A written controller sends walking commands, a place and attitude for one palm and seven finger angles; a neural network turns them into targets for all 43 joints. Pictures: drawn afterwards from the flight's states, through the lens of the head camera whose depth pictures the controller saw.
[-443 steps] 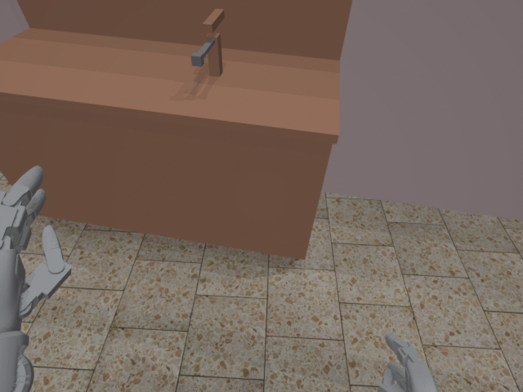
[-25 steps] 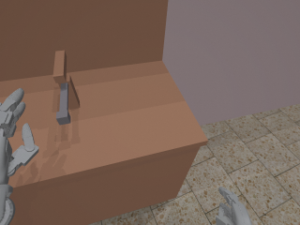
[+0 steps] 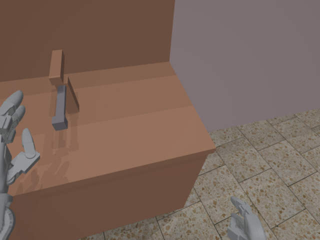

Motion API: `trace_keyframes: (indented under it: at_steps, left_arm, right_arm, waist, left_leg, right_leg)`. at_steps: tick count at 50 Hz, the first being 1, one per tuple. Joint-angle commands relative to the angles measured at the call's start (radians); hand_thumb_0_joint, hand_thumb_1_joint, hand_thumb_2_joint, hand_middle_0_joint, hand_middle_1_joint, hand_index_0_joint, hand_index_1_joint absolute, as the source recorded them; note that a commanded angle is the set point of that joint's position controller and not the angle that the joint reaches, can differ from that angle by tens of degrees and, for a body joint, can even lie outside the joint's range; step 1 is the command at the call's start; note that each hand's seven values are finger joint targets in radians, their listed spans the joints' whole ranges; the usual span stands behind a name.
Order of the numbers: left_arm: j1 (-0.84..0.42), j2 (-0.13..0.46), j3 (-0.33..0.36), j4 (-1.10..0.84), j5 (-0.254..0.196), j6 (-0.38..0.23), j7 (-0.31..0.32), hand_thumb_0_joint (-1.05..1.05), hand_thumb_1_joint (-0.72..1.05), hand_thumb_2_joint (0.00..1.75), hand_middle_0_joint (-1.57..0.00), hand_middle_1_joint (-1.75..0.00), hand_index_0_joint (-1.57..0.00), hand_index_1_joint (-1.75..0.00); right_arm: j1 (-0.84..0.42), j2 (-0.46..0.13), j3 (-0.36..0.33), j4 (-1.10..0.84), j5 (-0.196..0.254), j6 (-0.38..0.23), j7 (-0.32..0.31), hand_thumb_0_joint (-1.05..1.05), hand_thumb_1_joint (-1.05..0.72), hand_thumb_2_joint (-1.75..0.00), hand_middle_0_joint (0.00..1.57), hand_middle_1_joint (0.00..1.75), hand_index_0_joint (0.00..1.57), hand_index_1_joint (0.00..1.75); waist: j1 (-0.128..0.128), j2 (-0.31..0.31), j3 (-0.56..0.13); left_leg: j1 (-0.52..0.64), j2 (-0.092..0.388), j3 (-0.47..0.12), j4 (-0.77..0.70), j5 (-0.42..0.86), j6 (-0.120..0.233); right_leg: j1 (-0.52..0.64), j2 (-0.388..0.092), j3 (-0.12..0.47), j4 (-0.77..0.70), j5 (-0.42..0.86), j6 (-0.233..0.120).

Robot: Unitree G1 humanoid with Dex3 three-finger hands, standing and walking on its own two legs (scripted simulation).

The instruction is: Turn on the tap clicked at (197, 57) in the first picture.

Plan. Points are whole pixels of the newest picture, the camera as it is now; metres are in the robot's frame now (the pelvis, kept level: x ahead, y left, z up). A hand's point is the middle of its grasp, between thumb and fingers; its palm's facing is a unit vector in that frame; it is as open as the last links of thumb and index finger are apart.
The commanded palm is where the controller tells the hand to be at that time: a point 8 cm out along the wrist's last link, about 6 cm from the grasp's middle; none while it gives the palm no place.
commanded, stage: come to a stop and stand still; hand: left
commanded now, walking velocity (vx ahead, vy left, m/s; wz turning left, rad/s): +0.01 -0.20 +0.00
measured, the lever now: (60, 122) +0.35 +0.29 +0.09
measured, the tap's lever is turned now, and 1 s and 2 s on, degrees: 0 0 0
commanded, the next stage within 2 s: look again from close up in 1.22 s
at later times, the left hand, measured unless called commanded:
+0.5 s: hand (45, 156) +0.22 +0.23 +0.16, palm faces +0.38 -0.81 -0.44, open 7.4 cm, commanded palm +0.16 +0.26 +0.17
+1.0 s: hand (2, 161) +0.20 +0.30 +0.16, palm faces +0.46 -0.84 -0.29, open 7.4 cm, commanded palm +0.14 +0.32 +0.17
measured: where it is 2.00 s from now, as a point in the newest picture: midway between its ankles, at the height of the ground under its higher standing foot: outside the picture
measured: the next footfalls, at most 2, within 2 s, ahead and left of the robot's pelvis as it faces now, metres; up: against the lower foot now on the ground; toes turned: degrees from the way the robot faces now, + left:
none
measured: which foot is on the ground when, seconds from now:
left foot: down 0.00-1.00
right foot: down 0.00-1.00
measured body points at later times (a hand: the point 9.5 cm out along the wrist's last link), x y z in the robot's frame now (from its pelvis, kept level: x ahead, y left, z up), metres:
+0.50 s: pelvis +0.01 -0.02 +0.00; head +0.03 -0.02 +0.45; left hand +0.20 +0.28 +0.18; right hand +0.19 -0.26 -0.08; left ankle +0.02 +0.10 -0.74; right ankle +0.01 -0.12 -0.74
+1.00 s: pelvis -0.01 +0.04 +0.00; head +0.00 +0.07 +0.44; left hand +0.17 +0.34 +0.18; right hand +0.17 -0.17 -0.07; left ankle +0.02 +0.10 -0.74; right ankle +0.01 -0.12 -0.74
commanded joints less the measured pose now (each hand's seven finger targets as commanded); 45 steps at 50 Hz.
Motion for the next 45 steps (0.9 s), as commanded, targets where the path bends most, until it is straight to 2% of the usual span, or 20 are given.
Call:
trace_keyframes:
  at_steps: [1,7,8,12,13,17,20,22,23,24,25,26,27,28,30,32,34,37,41,45]
  left_arm:
    - [-0.068,0.162,0.093,-0.22,-0.004,-0.058,0.014,0.0,0.9,0.9,-0.2,-0.3,-0.2,-0.3]
    - [-0.019,0.189,0.122,-0.261,-0.013,-0.046,0.02,0.0,0.9,0.9,-0.2,-0.3,-0.2,-0.3]
    - [-0.002,0.161,0.101,-0.244,-0.015,-0.045,0.019,0.0,0.9,0.9,-0.2,-0.3,-0.2,-0.3]
    - [0.023,0.193,0.128,-0.247,-0.018,-0.028,0.035,0.0,0.9,0.9,-0.2,-0.3,-0.2,-0.3]
    - [0.029,0.165,0.105,-0.224,-0.018,-0.027,0.034,0.0,0.9,0.9,-0.2,-0.3,-0.2,-0.3]
    - [0.021,0.188,0.124,-0.21,-0.018,-0.014,0.045,0.0,0.9,0.9,-0.2,-0.3,-0.2,-0.3]
    - [0.007,0.17,0.103,-0.207,-0.019,-0.015,0.046,0.0,0.9,0.9,-0.2,-0.3,-0.2,-0.3]
    - [0.007,0.189,0.116,-0.223,-0.017,-0.013,0.049,0.0,0.9,0.9,-0.2,-0.3,-0.2,-0.3]
    - [0.004,0.162,0.094,-0.221,-0.015,-0.017,0.048,0.0,0.9,0.9,-0.2,-0.3,-0.2,-0.3]
    - [-0.932,0.92,0.662,-0.406,0.113,-0.115,0.036,0.0,0.9,0.9,-0.2,-0.3,-0.2,-0.3]
    - [-0.387,0.357,0.286,0.116,0.043,-0.084,-0.002,0.0,0.9,0.9,-0.2,-0.3,-0.2,-0.3]
    - [-0.162,0.203,0.166,0.119,0.019,-0.09,-0.011,0.0,0.9,0.9,-0.2,-0.3,-0.2,-0.3]
    - [-0.07,0.043,0.018,0.048,-0.018,-0.1,-0.016,0.0,0.9,0.9,-0.2,-0.3,-0.2,-0.3]
    - [-0.096,0.1,0.034,-0.099,-0.007,-0.107,-0.006,0.0,0.9,0.9,-0.2,-0.3,-0.2,-0.3]
    - [-0.049,0.123,0.028,-0.194,-0.004,-0.108,0.009,0.0,0.9,0.9,-0.2,-0.3,-0.2,-0.3]
    - [0.014,0.172,0.085,-0.214,-0.007,-0.104,0.024,0.0,0.9,0.9,-0.2,-0.3,-0.2,-0.3]
    - [-0.021,0.189,0.119,-0.232,-0.008,-0.107,0.028,0.0,0.9,0.9,-0.2,-0.3,-0.2,-0.3]
    - [-0.084,0.251,0.196,-0.245,-0.009,-0.119,0.034,0.0,0.9,0.9,-0.2,-0.3,-0.2,-0.3]
    - [-0.138,0.187,0.137,-0.226,0.001,-0.134,0.023,0.0,0.9,0.9,-0.2,-0.3,-0.2,-0.3]
    - [-0.149,0.125,0.063,-0.208,0.018,-0.129,0.018,0.0,0.9,0.9,-0.2,-0.3,-0.2,-0.3]
  right_arm:
    - [-0.081,-0.131,-0.065,-0.172,0.0,-0.047,-0.001,0.0,-0.9,-0.9,0.2,0.3,0.2,0.3]
    - [-0.085,-0.129,-0.063,-0.162,0.004,-0.042,-0.002,0.0,-0.9,-0.9,0.2,0.3,0.2,0.3]
    - [-0.082,-0.131,-0.06,-0.157,-0.003,-0.04,-0.003,0.0,-0.9,-0.9,0.2,0.3,0.2,0.3]
    - [-0.098,-0.131,-0.058,-0.152,0.009,-0.038,-0.016,0.0,-0.9,-0.9,0.2,0.3,0.2,0.3]
    - [-0.092,-0.134,-0.054,-0.146,0.002,-0.034,-0.019,0.0,-0.9,-0.9,0.2,0.3,0.2,0.3]
    - [-0.111,-0.137,-0.059,-0.144,0.012,-0.026,-0.03,0.0,-0.9,-0.9,0.2,0.3,0.2,0.3]
    - [-0.102,-0.141,-0.062,-0.145,0.008,-0.026,-0.032,0.0,-0.9,-0.9,0.2,0.3,0.2,0.3]
    - [-0.116,-0.14,-0.062,-0.143,0.013,-0.025,-0.034,0.0,-0.9,-0.9,0.2,0.3,0.2,0.3]
    - [-0.109,-0.144,-0.061,-0.141,0.006,-0.024,-0.034,0.0,-0.9,-0.9,0.2,0.3,0.2,0.3]
    - [0.006,-0.161,-0.091,-0.119,-0.049,-0.075,-0.04,0.0,-0.9,-0.9,0.2,0.3,0.2,0.3]
    - [-0.053,-0.071,-0.049,-0.063,-0.03,-0.079,-0.035,0.0,-0.9,-0.9,0.2,0.3,0.2,0.3]
    - [-0.036,-0.142,-0.081,-0.139,-0.01,-0.098,-0.027,0.0,-0.9,-0.9,0.2,0.3,0.2,0.3]
    - [-0.061,-0.127,-0.074,-0.128,0.01,-0.099,0.001,0.0,-0.9,-0.9,0.2,0.3,0.2,0.3]
    - [-0.052,-0.16,-0.087,-0.139,0.002,-0.1,0.012,0.0,-0.9,-0.9,0.2,0.3,0.2,0.3]
    - [-0.079,-0.151,-0.079,-0.147,-0.003,-0.106,0.022,0.0,-0.9,-0.9,0.2,0.3,0.2,0.3]
    - [-0.103,-0.148,-0.068,-0.145,-0.002,-0.107,0.021,0.0,-0.9,-0.9,0.2,0.3,0.2,0.3]
    - [-0.1,-0.148,-0.064,-0.157,-0.009,-0.105,0.008,0.0,-0.9,-0.9,0.2,0.3,0.2,0.3]
    - [-0.114,-0.144,-0.056,-0.152,-0.01,-0.101,-0.012,0.0,-0.9,-0.9,0.2,0.3,0.2,0.3]
    - [-0.093,-0.136,-0.05,-0.148,-0.011,-0.117,-0.013,0.0,-0.9,-0.9,0.2,0.3,0.2,0.3]
    - [-0.084,-0.139,-0.048,-0.132,-0.012,-0.133,-0.001,0.0,-0.9,-0.9,0.2,0.3,0.2,0.3]
  waist:
    - [-0.007,0.117,-0.122]
    - [-0.007,0.089,-0.184]
    - [-0.009,0.083,-0.182]
    - [-0.007,0.049,-0.168]
    - [-0.009,0.029,-0.156]
    - [-0.005,-0.004,-0.137]
    - [-0.007,-0.027,-0.135]
    - [-0.005,-0.008,-0.13]
    - [-0.007,-0.012,-0.139]
    - [0.039,-0.175,0.01]
    - [0.017,-0.174,-0.182]
    - [0.05,-0.052,-0.161]
    - [0.031,0.118,-0.205]
    - [0.022,0.137,-0.229]
    - [0.03,0.065,-0.22]
    - [0.028,0.036,-0.194]
    - [0.019,0.003,-0.159]
    - [0.009,0.065,-0.11]
    - [0.008,0.154,-0.112]
    - [0.006,0.141,-0.098]
  left_leg:
    - [0.038,0.147,-0.132,-0.103,-0.021,0.012]
    - [0.077,0.108,-0.091,-0.003,0.157,0.009]
    - [0.075,0.099,-0.077,0.013,0.151,0.01]
    - [0.066,0.075,-0.068,0.032,0.147,0.006]
    - [0.057,0.071,-0.063,0.035,0.134,0.007]
    - [0.05,0.063,-0.059,0.042,0.111,0.007]
    - [0.05,0.057,-0.067,0.04,0.086,0.009]
    - [0.064,0.065,-0.075,0.023,0.097,0.012]
    - [0.068,0.068,-0.076,0.02,0.096,0.016]
    - [-0.077,0.032,0.009,0.148,0.104,-0.008]
    - [-0.01,-0.057,-0.026,0.082,0.117,-0.004]
    - [0.034,-0.007,-0.007,0.05,0.144,-0.013]
    - [0.087,0.016,-0.007,0.014,0.191,0.002]
    - [0.099,0.038,-0.024,0.005,0.243,0.008]
    - [0.087,0.061,-0.066,-0.006,0.254,0.013]
    - [0.066,0.074,-0.083,-0.032,0.176,0.015]
    - [0.003,0.072,-0.105,-0.064,0.055,0.014]
    - [-0.043,0.072,-0.115,-0.106,-0.079,0.016]
    - [-0.09,0.096,-0.137,-0.151,-0.175,0.027]
    - [-0.096,0.107,-0.147,-0.17,-0.228,0.025]
  right_leg:
    - [-0.003,-0.042,0.026,-0.036,0.063,-0.022]
    - [0.032,-0.076,0.062,-0.043,0.209,-0.039]
    - [0.028,-0.083,0.075,-0.051,0.227,-0.041]
    - [0.04,-0.116,0.112,-0.065,0.294,-0.048]
    - [0.032,-0.116,0.107,-0.073,0.284,-0.044]
    - [0.021,-0.141,0.132,-0.083,0.293,-0.04]
    - [0.008,-0.144,0.134,-0.09,0.215,-0.043]
    - [-0.002,-0.138,0.121,-0.086,0.191,-0.042]
    - [0.0,-0.132,0.112,-0.084,0.167,-0.041]
    - [-0.128,-0.107,0.163,-0.185,0.339,0.025]
    - [0.031,-0.153,0.164,-0.043,0.471,-0.076]
    - [0.05,-0.149,0.219,-0.046,0.535,-0.026]
    - [0.086,-0.131,0.144,0.012,0.451,-0.024]
    - [0.088,-0.108,0.124,0.017,0.358,-0.011]
    - [0.068,-0.084,0.092,0.014,0.239,-0.012]
    - [0.045,-0.066,0.065,0.008,0.146,-0.016]
    - [0.039,-0.06,0.061,-0.005,0.07,-0.017]
    - [0.021,-0.049,0.053,-0.015,0.003,-0.018]
    - [0.07,-0.036,0.03,0.025,-0.003,-0.018]
    - [0.064,-0.029,0.022,0.023,-0.01,-0.015]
